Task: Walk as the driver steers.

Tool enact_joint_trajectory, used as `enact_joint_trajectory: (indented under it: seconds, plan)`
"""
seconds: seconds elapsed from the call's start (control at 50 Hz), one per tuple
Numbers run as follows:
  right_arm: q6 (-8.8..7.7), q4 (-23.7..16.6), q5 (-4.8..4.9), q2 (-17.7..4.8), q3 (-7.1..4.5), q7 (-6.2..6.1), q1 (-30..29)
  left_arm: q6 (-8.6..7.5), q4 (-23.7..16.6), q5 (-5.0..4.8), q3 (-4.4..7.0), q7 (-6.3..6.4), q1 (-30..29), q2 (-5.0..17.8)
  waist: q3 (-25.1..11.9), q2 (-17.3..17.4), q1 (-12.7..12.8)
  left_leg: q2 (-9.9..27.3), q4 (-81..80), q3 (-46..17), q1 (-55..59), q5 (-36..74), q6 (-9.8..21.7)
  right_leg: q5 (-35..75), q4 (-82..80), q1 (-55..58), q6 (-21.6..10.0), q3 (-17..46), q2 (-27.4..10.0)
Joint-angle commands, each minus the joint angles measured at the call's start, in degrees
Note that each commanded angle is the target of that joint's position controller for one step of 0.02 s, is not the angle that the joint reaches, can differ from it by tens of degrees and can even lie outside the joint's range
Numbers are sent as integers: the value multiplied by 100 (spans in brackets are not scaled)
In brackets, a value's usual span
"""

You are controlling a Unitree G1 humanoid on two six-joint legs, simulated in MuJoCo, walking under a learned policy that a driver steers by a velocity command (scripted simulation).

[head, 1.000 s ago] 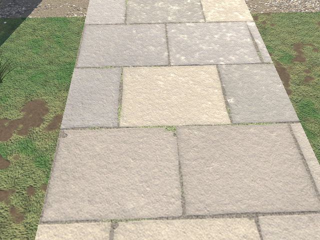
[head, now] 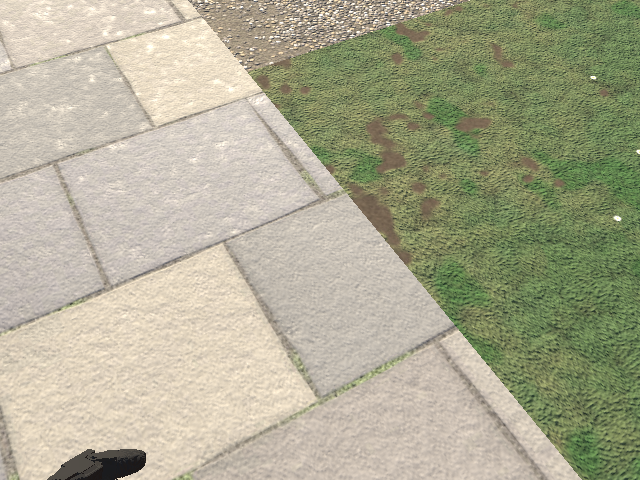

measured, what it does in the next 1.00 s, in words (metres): walks ahead, turning left: right foot, then left foot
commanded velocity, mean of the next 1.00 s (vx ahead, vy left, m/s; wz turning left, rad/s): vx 0.50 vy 0.00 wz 0.47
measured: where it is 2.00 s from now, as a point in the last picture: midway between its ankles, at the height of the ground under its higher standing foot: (148, 313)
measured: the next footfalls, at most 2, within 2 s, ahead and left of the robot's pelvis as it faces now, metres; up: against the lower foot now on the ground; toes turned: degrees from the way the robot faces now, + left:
right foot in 0.10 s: +0.21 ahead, -0.14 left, +0.00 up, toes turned +4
left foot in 0.60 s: +0.42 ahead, +0.18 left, +0.00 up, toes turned +24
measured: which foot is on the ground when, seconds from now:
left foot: down 0.00-0.10, up 0.12-0.58, down 0.60-1.00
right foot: up 0.00-0.08, down 0.10-0.62, up 0.64-1.00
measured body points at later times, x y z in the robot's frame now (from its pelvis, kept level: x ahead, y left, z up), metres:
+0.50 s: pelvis +0.25 -0.01 -0.01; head +0.27 +0.01 +0.44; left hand +0.19 +0.28 -0.13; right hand +0.51 -0.19 -0.10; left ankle +0.37 +0.18 -0.70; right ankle +0.17 -0.15 -0.75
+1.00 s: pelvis +0.50 +0.12 +0.00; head +0.52 +0.15 +0.45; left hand +0.56 +0.44 -0.09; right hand +0.70 -0.09 -0.11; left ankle +0.39 +0.16 -0.75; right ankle +0.74 +0.08 -0.70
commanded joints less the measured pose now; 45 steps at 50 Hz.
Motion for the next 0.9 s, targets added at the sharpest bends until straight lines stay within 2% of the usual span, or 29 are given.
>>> enact_joint_trajectory:
  seconds: [0.02,0.06,0.08,0.1,0.12,0.14,0.16,0.18,0.2,0.22,0.24,0.3,0.38,0.44,0.5,0.52,0.56,0.58,0.6,0.62,0.64,0.66,0.68,0.7,0.72,0.74,0.8,0.84,0.9]
  plan:
    - [-20,-382,69,-1067,-231,-46,-182,-148,-477,-58,108,-53,-359,435,-52,773,274,1360,-392,-1235,-310,1065,973,305,-602,764,-2,-164,271]
    - [30,-378,79,-1072,-228,-77,-228,-191,-405,-60,190,-53,-67,587,-154,804,558,1349,-31,-1339,-382,881,780,319,-1034,1498,-146,-176,300]
    - [36,-389,44,-957,-187,-84,-216,-192,-265,-29,280,-13,383,735,-374,767,781,1144,428,-1239,-570,1117,643,207,-1145,2265,-263,-227,321]
    - [10,-474,-22,-670,-86,-73,-303,-198,-159,61,392,52,1121,1014,-871,528,1163,787,1586,-960,-1111,909,415,120,-1095,3412,-529,264,-253]
    - [-69,-673,-93,-152,70,-80,-11,-132,-98,188,518,112,1853,1534,-1704,-771,1282,129,3591,-281,-2789,-795,31,-224,-1174,5261,-1122,1980,-1645]
    - [-128,-761,45,-351,46,-93,148,-82,38,171,497,75,2100,1426,-1926,-1538,1254,92,4813,-460,-3753,-2120,-19,-1384,-1792,5313,-1591,3597,-2164]
    - [-108,-737,119,-811,-91,-100,-66,-95,32,93,379,55,1823,1040,-1196,-938,1217,396,5361,-671,-4101,-1718,6,-1909,-1957,4731,-1458,3123,-1944]
    - [-67,-778,99,-843,-117,-96,-336,-103,14,59,293,41,1495,790,-722,-725,1110,567,5411,-565,-4113,-1247,21,-1730,-2080,4128,-1293,2387,-1697]
    - [-14,-779,51,-781,-128,-96,-442,-115,26,70,225,16,1144,594,-400,-549,942,709,5264,-518,-3945,-873,-10,-1304,-2279,3560,-1215,1834,-1453]
    - [53,-792,17,-713,-151,-88,-478,-138,53,94,189,1,896,457,-166,-587,784,842,5067,-556,-3739,-610,-35,-848,-2468,3108,-1156,1382,-1292]
    - [121,-815,28,-598,-140,-69,-462,-164,87,113,201,-2,741,452,-43,-605,662,917,4968,-545,-3506,-426,-68,-503,-2639,2766,-1119,1021,-1210]
    - [226,-959,3,-405,-114,-40,-651,-250,235,136,282,36,722,578,33,-314,567,942,4660,-547,-3531,137,-188,491,-2863,2608,-1201,272,-1198]
    - [218,-1174,-16,-280,-48,77,-1207,-222,421,122,361,107,843,792,138,-159,702,891,3374,-362,-3433,1216,-192,894,-2914,2734,-1095,-596,-1068]
    - [206,-1408,-29,-244,-1,185,-1823,-164,551,58,420,140,1068,975,307,-76,926,802,2580,-59,-3260,1524,-78,856,-2900,2919,-993,-976,-1130]
    - [221,-1642,-13,-339,-16,266,-2196,-70,690,-40,480,137,1261,1123,430,-88,998,725,2149,131,-3293,1106,128,1114,-2671,3446,-873,-1175,-1294]
    - [226,-1705,-18,-391,-37,287,-2230,-30,720,-66,499,139,1279,1182,407,-121,962,636,2057,247,-3199,843,224,1584,-2467,3608,-820,-1256,-1332]
    - [255,-1726,-32,-599,-152,290,-1885,54,724,-110,546,164,1238,1375,33,-316,675,228,2003,615,-2422,229,466,3585,-1571,3776,-691,-1460,-1300]
    - [267,-1566,-17,-808,-287,266,-1172,108,714,-136,542,177,1169,1404,-364,-281,243,-66,1749,777,-1457,290,639,4248,-568,3620,-568,-1635,-1153]
    - [303,-1299,-1,-1196,-496,179,-202,108,691,-103,473,203,1250,1261,-886,-104,-206,-215,1549,598,151,589,861,3784,812,2795,-342,-1753,-921]
    - [347,-1211,31,-1822,-640,49,215,51,479,159,276,191,1505,639,-1291,1202,-22,1138,1397,-1675,1904,640,1447,-145,2892,702,1,-1739,-360]
    - [238,-1466,0,-2007,-587,99,59,-166,221,112,128,133,1591,432,-2309,1643,245,2151,305,-4818,2911,-550,2447,-2965,4260,-767,156,-360,610]
    - [163,-1440,-32,-1482,-444,150,75,-306,108,-128,253,67,859,968,-1942,798,-105,2035,-42,-4350,2743,-702,2073,-2538,4420,-1395,47,214,291]
    - [106,-1386,-30,-1260,-378,147,-105,-379,31,-186,230,49,626,953,-1202,735,10,1822,-25,-3501,2013,-416,1858,-2048,4069,-1542,-79,110,76]
    - [88,-1437,-27,-1094,-322,131,-512,-399,119,-50,223,106,637,889,-781,285,294,1556,-10,-2874,1123,99,1644,-1623,3569,-1204,-94,110,-173]
    - [86,-1518,-67,-896,-257,109,-843,-360,170,74,274,141,705,963,-554,360,523,1352,-73,-2408,413,747,1546,-1381,3128,-764,-65,127,-314]
    - [89,-1612,-128,-836,-226,84,-1013,-285,187,98,296,127,816,973,-491,483,686,1234,-206,-2214,-34,1060,1533,-1208,2965,-415,-33,145,-370]
    - [44,-1567,-106,-938,-263,-6,-957,-135,151,161,248,129,752,750,-388,430,757,1064,-390,-1773,-631,1775,1609,-804,2296,-199,189,-4,-272]
    - [40,-1465,-90,-962,-262,-80,-809,-115,82,163,177,116,409,598,-264,463,637,945,-435,-1441,-681,1879,1488,-72,1511,-288,291,-60,-219]
    - [52,-1302,-62,-911,-230,-119,-555,-164,1,117,77,27,-176,421,-150,612,343,743,-424,-1095,-763,1387,1204,1125,193,118,275,-148,-26]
